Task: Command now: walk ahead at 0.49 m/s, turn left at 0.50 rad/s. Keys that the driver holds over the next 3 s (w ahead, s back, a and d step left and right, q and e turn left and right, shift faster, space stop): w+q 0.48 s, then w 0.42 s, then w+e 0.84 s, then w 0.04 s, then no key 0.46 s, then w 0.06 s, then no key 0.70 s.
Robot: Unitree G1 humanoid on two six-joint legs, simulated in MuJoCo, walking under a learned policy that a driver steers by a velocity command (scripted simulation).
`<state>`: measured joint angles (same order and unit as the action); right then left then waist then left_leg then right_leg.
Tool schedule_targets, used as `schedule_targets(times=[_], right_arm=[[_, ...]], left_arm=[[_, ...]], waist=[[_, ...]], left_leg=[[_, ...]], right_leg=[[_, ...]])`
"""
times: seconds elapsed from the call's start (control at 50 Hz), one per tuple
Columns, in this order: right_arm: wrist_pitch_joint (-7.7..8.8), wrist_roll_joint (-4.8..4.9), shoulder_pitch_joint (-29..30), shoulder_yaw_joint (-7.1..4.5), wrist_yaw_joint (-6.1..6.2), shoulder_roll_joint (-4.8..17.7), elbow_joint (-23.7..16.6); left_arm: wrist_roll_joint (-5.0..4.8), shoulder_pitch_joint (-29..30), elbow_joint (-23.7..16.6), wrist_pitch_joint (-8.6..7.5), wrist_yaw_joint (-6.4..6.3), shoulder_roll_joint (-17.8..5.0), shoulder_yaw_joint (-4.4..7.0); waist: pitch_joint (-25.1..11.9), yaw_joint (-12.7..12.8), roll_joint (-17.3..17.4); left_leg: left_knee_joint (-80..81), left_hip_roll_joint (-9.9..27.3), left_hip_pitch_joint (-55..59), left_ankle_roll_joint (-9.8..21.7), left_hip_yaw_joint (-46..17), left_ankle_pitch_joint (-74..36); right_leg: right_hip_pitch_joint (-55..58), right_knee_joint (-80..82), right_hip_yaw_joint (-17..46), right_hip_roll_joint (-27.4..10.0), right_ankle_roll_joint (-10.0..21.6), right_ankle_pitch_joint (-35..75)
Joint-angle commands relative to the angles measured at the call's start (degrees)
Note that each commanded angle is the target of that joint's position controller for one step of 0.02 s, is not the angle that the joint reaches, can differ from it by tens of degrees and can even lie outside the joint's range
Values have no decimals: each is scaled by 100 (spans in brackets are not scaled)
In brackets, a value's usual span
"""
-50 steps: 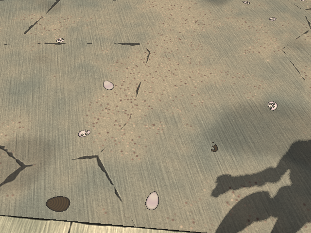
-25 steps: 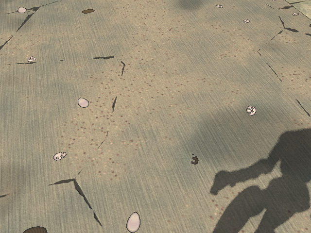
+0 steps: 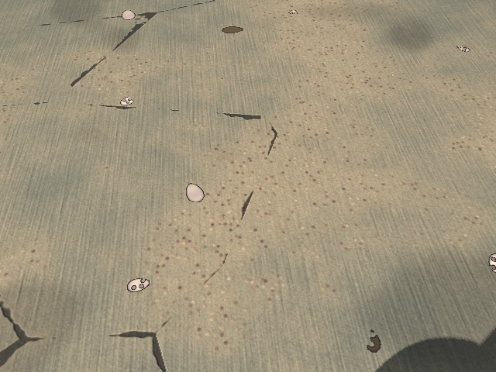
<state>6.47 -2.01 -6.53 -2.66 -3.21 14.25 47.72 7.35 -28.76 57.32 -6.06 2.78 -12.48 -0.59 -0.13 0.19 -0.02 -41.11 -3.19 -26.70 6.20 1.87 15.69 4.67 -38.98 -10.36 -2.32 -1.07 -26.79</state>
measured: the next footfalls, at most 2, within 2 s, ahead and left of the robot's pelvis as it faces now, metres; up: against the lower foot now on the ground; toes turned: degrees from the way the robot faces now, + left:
right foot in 0.34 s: +0.38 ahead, -0.13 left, -0.11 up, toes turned +15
left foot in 0.78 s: +0.57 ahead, +0.21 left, -0.11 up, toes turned +24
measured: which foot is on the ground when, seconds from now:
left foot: down 0.00-0.34, up 0.36-0.76, down 0.78-1.00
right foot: down 0.00-0.00, up 0.02-0.32, down 0.34-0.80, up 0.82-1.00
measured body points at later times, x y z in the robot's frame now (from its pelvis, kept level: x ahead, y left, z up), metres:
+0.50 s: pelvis +0.31 -0.03 -0.09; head +0.31 -0.04 +0.36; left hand +0.29 +0.22 -0.22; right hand +0.43 -0.27 -0.23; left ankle +0.21 +0.07 -0.59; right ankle +0.34 -0.14 -0.82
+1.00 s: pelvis +0.55 +0.11 -0.08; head +0.56 +0.13 +0.37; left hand +0.52 +0.40 -0.21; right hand +0.73 -0.09 -0.20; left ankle +0.53 +0.19 -0.82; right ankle +0.63 -0.04 -0.74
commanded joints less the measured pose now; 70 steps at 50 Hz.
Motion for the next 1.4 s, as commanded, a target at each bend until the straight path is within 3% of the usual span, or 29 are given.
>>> schedule_targets(times=[0.02, 0.04, 0.06, 0.12, 0.16, 0.2, 0.3, 0.32, 0.34, 0.38, 0.4, 0.42, 0.44, 0.52, 0.58, 0.62, 0.72, 0.78, 0.8, 0.82, 0.84, 0.9, 0.98, 1.24, 1.32, 1.34, 1.36, 1.38, 1.4], right_arm=[[81, -234, -4116, -251, 208, 782, 973], [257, -269, -3712, -300, 218, 787, 1023], [325, -111, -2639, -180, 159, 467, 839], [199, -148, -447, 241, 9, -117, 231], [284, -128, 4, 100, 52, 500, -15], [417, -237, -663, 71, 216, 577, 79], [216, -70, -2387, 90, 11, 678, 459], [-110, 661, -2058, -59, 416, 466, 456], [-263, 576, -2218, 49, 541, 281, 504], [-296, 536, -3264, 198, 534, -399, 490], [-192, 636, -3472, 222, 525, -150, 178], [-202, 775, -2433, 155, 571, 23, -29], [-260, 667, -1133, 39, 631, 348, -352], [-459, 493, -732, -7, 486, 25, -713], [-338, 257, -430, -5, 385, -79, -806], [-325, 311, 2, 74, 276, -250, -948], [-269, 325, 1031, 46, 106, -32, -1236], [-252, 323, -407, -286, 124, 600, -802], [-288, 270, -1645, -471, 215, 1155, -511], [-298, 288, -2016, -509, 212, 1546, -290], [-316, 272, -2202, -399, 237, 1098, -262], [-227, 253, -545, -235, 231, 568, -448], [-64, 181, -491, -236, 220, 418, -169], [-172, 243, -1286, -320, 480, 786, 613], [-339, 265, -1003, -375, 566, 1061, 513], [-319, 235, -974, -340, 583, 1030, 412], [-153, 44, -1506, -66, 436, 212, 149], [133, 224, -1202, -80, 301, 497, 109], [280, 442, -604, -193, 243, 825, -45]], left_arm=[[-83, 239, -690, -127, 337, -157, -53], [-430, 1894, -1281, -164, 278, -452, 66], [-411, 2144, -1408, -135, 89, -683, 123], [-113, 1144, -1280, 197, -230, -192, -14], [-136, 869, -1515, 290, -223, -155, -70], [-307, 994, -1487, 293, -134, -127, -133], [-250, 1929, -1789, 397, -82, -691, -76], [-1086, 2102, -1771, 102, -282, -861, 253], [-1114, 1506, -1575, -59, -289, -977, 279], [-878, -432, -1002, -97, -210, -1337, 488], [-1062, -599, -731, 13, -101, -1926, 719], [-1040, -561, -607, 76, -168, -1417, 654], [-878, 98, -790, 91, -291, -656, 427], [-702, 975, -460, -17, -312, -9, 163], [-610, 1093, -485, -65, -435, -665, 328], [-820, 858, -384, -32, -500, -1009, 442], [-933, 197, -76, 183, -435, -994, 563], [-860, 298, -79, 252, -377, -1060, 563], [-732, 496, -312, 199, -371, -947, 490], [-739, -80, -391, 39, -252, -205, 240], [-916, 298, -316, -122, -204, -745, 410], [-863, 1248, -627, -122, -367, -892, 546], [-884, 980, -565, 180, -380, -474, 538], [-847, 3091, -1534, 214, -24, -388, 439], [-858, 1862, -1447, 250, 79, -877, 701], [-858, 868, -1234, 277, -5, -1317, 902], [-890, 536, -1189, 269, -73, -1942, 1024], [-846, 291, -1251, 259, -93, -1585, 889], [-784, 524, -1248, 237, -128, -1235, 797]], waist=[[-1895, -1529, 629], [9, -1727, 333], [499, -1191, 15], [808, 327, 39], [318, 669, 80], [218, 131, -333], [770, -270, 35], [263, -387, 174], [-114, -172, -40], [-1702, 178, -1460], [-2017, 75, -2224], [-1195, 327, -1388], [-432, 463, 13], [630, -209, -489], [399, -191, -475], [182, -85, -426], [467, 289, -195], [-580, -546, -486], [-1479, -1009, 52], [-2359, -642, 1396], [-2314, -876, 825], [-449, -230, 227], [-209, 186, 328], [452, -347, 209], [-420, 458, 503], [-955, 900, 135], [-1599, 450, -1373], [-2301, 658, -1102], [-1543, 748, -840]], left_leg=[[1054, 1647, 6367, 2405, -3865, -1765], [1695, 1778, 4912, 1791, -4189, -643], [1743, 1738, 3369, 1621, -3889, -135], [2519, 1246, -896, 1458, -2944, 721], [2064, 258, -2454, 806, -1549, 604], [1136, -213, -2410, 546, -1037, 1192], [-282, 335, -169, 704, -2747, 2221], [-987, 186, 730, 547, -2457, 1008], [-2258, -33, 603, 294, -2078, 1134], [-6212, -370, -2459, -207, -1406, 3221], [-7410, 0, -3535, -375, -1098, 2565], [-7834, 254, -4611, -463, -825, 1758], [-7587, 442, -4590, -426, -637, 958], [-4971, 872, -3146, -381, -1121, -52], [-1567, 646, -1186, -562, -523, -1725], [-461, 629, -662, -575, -343, -1927], [941, 554, -1239, -187, -152, -1111], [1219, 83, 1589, 210, 165, -1057], [869, 1171, 3715, 612, -1152, -1764], [1660, 2514, 5413, 1539, -3929, -626], [2092, 2456, 5318, 1414, -4278, 68], [2607, 1764, 2655, 908, -2166, -1470], [3188, 1630, 1690, 817, -1212, -1888], [2865, 1873, 3210, 219, 344, -3005], [594, 1716, 3084, -111, 789, -6009], [-1001, 1468, 1918, -329, 846, -4860], [-3273, 324, -805, -730, 595, -7], [-4106, -40, -1727, -638, -662, 1673], [-4056, 345, -2290, -467, -851, 1185]], right_leg=[[-5581, -5257, 1226, 620, -394, -978], [-6693, -5052, 1976, 317, -196, -715], [-6180, -4488, 2125, -6, -164, -249], [-3625, -2872, 1805, -351, 196, -59], [-1551, -1908, 1125, -281, 169, 1607], [-1204, -89, 1111, -167, -72, 4647], [-1764, 2066, 1233, -141, -117, 4265], [-2020, 2742, 1643, -168, 12, 4189], [-1179, 2376, 1592, -491, 87, 4925], [2347, 152, 3050, -1937, 556, 6238], [2454, 1030, 4840, -2854, 1564, 3159], [1999, 1923, 5048, -2915, 1858, 555], [970, 2318, 4376, -2490, 1561, 151], [-1778, 2529, 2052, -1249, 856, 1715], [-2779, 2911, 943, -706, 935, 2803], [-2300, 3144, 1049, -973, 1039, 2861], [-327, 2687, 1226, -1509, 993, 3374], [-749, 723, 674, -1065, 667, 5697], [-2274, -1191, 389, -722, 389, 4066], [-4366, -3178, 849, 256, 142, -386], [-5009, -3822, 1688, 103, 238, -626], [-4829, -3086, 1347, -536, 236, 857], [-4270, -2583, 1500, -694, 189, 1429], [-4771, 375, 1067, -173, 553, 2791], [-2521, 647, 390, 562, 1019, 1902], [-764, 864, 1185, 250, 1329, 2152], [1541, 1176, 4249, -1281, 2443, 1665], [2214, 2125, 5945, -1736, 2754, 1060], [1792, 2179, 5006, -1493, 2345, 1292]])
